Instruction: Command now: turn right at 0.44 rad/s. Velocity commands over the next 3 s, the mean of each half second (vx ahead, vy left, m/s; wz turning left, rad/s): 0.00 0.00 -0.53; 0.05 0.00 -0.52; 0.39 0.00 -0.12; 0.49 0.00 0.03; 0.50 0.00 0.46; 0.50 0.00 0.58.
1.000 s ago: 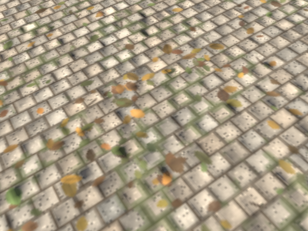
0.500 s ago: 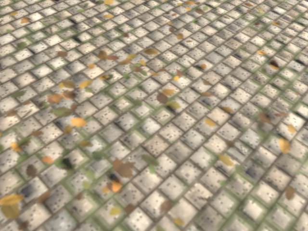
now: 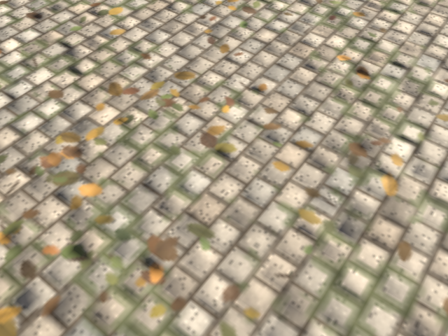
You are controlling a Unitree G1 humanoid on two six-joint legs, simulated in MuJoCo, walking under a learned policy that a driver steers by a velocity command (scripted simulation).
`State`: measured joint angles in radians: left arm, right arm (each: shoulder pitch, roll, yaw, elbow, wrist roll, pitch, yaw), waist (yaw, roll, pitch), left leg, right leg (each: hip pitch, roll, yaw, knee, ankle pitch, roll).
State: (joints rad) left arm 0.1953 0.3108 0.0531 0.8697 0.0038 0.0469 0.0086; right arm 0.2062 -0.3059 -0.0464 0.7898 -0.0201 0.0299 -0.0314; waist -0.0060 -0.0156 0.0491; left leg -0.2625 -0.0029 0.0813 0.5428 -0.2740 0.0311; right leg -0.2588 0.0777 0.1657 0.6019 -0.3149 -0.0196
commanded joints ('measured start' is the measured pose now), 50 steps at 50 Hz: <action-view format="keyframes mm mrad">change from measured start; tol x16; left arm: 1 -42 88 27 -93 19 -5 -4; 11 18 63 19 -118 5 4 -45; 14 106 296 76 -134 21 -20 -26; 50 -4 88 32 -86 38 -18 -57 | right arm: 1 85 -181 -44 -43 -9 -7 -9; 31 -96 -85 -24 -121 8 20 5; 50 94 -115 -21 -55 -4 -57 13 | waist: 1 -46 237 -63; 11 15 161 -97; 14 69 -248 -50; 38 -27 -101 -83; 41 18 230 -66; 50 -33 138 24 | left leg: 1 166 449 -448 -289 244 261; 10 115 299 -46 -120 345 120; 14 -314 21 -37 461 -389 -60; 20 -287 39 -114 536 -101 -59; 30 -270 -5 -138 323 -133 -63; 38 59 -60 -146 -71 -45 -23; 41 183 385 -602 -348 46 143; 50 253 215 -362 -400 -196 152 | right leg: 1 -261 16 -112 394 -282 -15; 3 -211 -65 -98 495 -239 -5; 11 93 -29 -241 -105 26 -13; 13 224 -332 258 -347 269 -84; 20 182 -236 149 -285 520 -196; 36 119 -198 388 -221 481 -187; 39 -21 -103 359 -150 284 -78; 41 -256 146 12 211 -261 14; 45 -257 33 -10 485 -76 21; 50 -366 22 -15 385 -11 34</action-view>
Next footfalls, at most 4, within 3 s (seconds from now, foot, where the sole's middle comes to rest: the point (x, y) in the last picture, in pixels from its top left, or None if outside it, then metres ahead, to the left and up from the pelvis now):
0.24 right None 0.01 -0.12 -0.77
0.80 left None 0.08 0.05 -0.77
1.26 right None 0.06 -0.19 -0.77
1.74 left None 0.43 -0.24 -0.77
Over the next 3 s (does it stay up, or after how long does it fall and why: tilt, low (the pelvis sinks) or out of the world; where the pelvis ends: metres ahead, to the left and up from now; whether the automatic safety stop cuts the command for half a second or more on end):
stays up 0.85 -0.43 0.01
